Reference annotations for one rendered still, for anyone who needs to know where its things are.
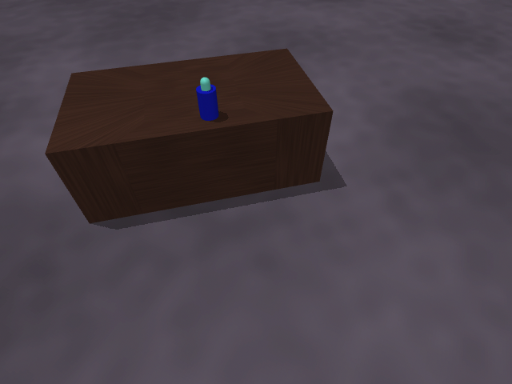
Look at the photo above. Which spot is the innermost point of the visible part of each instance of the bottle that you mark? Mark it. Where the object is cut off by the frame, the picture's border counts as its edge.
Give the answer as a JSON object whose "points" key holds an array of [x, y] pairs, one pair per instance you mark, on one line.
{"points": [[207, 100]]}

